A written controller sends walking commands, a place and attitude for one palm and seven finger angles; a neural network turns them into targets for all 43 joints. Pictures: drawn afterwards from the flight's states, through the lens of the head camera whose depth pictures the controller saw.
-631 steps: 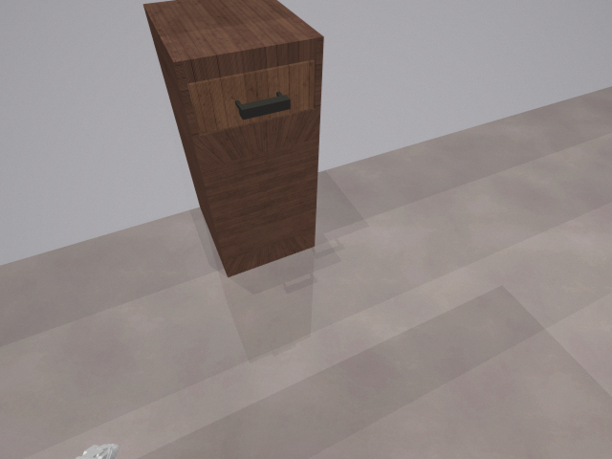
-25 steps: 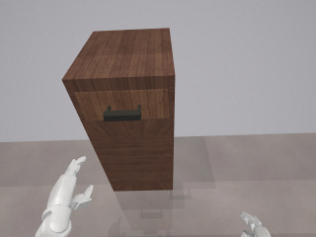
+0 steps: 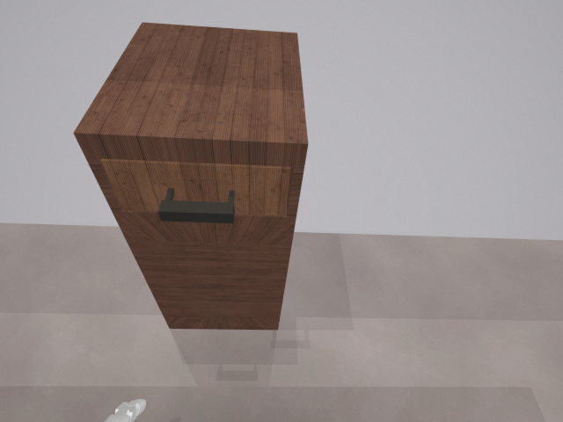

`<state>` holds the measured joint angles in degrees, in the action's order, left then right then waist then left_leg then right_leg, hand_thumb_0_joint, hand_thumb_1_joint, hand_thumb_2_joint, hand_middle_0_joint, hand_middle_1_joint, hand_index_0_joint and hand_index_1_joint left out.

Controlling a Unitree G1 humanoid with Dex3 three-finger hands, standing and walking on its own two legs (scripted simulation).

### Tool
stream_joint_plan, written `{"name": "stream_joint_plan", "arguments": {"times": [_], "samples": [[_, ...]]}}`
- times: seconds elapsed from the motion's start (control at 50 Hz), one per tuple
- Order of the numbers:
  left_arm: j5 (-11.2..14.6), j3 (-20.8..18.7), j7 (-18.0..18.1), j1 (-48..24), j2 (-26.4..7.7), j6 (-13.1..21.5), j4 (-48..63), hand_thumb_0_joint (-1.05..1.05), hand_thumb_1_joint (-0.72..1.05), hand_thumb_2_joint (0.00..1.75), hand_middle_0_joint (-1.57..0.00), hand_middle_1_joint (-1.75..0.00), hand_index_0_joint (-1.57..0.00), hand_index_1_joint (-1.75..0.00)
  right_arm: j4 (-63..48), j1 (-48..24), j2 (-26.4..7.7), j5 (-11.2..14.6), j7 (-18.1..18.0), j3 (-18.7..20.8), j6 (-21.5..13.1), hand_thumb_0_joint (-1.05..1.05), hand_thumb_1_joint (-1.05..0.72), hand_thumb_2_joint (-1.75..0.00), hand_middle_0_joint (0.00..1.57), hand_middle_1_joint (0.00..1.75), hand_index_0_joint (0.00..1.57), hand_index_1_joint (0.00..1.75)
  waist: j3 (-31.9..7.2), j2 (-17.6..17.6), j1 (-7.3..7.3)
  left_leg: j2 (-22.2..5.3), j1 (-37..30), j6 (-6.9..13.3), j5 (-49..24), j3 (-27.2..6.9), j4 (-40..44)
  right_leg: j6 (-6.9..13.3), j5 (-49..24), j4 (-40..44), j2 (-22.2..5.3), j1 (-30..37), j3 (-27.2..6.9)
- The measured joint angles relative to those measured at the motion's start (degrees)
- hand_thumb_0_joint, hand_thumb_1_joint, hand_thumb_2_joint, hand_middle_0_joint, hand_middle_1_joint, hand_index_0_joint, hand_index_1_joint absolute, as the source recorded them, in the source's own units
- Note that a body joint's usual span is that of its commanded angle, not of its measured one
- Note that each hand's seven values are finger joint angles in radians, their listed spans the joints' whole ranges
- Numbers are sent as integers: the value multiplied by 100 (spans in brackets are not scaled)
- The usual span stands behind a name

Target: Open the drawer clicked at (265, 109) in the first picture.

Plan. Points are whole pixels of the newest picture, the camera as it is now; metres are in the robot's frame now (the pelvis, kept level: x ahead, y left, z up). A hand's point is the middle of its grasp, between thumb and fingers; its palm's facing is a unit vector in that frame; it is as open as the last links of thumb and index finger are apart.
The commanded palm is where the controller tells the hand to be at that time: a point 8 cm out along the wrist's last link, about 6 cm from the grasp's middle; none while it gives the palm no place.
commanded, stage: relax the arm and regain balance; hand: left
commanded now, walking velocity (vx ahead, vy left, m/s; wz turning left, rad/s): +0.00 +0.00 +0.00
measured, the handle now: (199, 202) +0.50 +0.17 -0.03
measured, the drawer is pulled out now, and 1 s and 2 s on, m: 0.00 0.00 0.00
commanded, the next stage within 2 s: come to a stop and stand still in 0.52 s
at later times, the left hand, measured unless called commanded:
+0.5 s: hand out of the picture +0.09 +0.24 -0.15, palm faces +0.00 -0.94 -0.34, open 16.2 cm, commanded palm none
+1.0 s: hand out of the picture +0.04 +0.24 -0.15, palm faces -0.01 -0.93 -0.38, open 16.5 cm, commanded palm none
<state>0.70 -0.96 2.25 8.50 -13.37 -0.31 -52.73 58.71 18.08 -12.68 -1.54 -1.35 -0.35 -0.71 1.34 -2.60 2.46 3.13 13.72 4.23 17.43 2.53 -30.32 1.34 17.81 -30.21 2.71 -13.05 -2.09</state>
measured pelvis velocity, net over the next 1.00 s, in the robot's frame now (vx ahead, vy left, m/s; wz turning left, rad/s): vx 0.00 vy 0.00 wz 0.01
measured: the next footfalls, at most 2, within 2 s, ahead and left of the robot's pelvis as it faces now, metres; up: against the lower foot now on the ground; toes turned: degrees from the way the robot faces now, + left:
none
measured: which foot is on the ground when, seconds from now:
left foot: down 0.00-1.00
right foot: down 0.00-1.00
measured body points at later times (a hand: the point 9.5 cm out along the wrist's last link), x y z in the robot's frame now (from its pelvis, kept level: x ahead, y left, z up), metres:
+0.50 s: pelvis +0.02 +0.00 +0.01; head +0.03 +0.00 +0.46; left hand +0.09 +0.29 -0.13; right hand +0.10 -0.27 -0.13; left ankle -0.02 +0.07 -0.73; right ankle -0.02 -0.11 -0.73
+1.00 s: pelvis +0.00 +0.00 +0.01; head +0.00 -0.02 +0.45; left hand +0.05 +0.29 -0.12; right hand +0.02 -0.22 -0.16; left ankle -0.02 +0.07 -0.73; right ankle -0.02 -0.11 -0.73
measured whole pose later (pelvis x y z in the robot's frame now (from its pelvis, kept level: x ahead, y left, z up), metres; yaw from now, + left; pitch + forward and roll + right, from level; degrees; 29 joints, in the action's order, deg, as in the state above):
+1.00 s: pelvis +0.00 +0.00 +0.01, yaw +1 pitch -2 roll +0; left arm 0.4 1.0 2.6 12.8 -17.1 0.1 -60.4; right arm 60.6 14.7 -11.6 -1.2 -0.2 -2.3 1.1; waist 1.4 3.2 1.2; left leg 3.7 9.0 4.2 15.3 2.2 -26.0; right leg 1.2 16.3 -26.8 2.0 -8.6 -1.9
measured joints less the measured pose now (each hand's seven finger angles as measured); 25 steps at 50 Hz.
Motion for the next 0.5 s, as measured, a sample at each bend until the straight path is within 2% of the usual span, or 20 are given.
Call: {"name": "stream_joint_plan", "arguments": {"times": [0.08,0.32,0.5], "samples": [[-69,89,-35,-85,-159,-22,-278,6,-48,30,-15,-30,-15,-30,47,-267,-35,10,-16,-32,-36,0,-91,-90,20,29,20,30,-64,55,14,-6,-197,-3,21,64,125,-4,17,82,8,158,-76],[-63,77,-42,-24,-333,34,-616,2,-48,30,-15,-30,-15,-30,145,-902,-97,18,33,-107,-79,0,-91,-90,20,30,20,30,-152,220,-214,52,-506,-1,-91,103,544,-18,-18,330,-45,380,-141],[-92,71,-47,102,-463,47,-790,2,-48,30,-15,-30,-15,-30,253,-1033,-256,32,38,-81,-62,0,-91,-90,20,30,20,30,-137,228,-274,59,-628,-22,-155,68,705,-2,-52,456,-53,493,-114]]}}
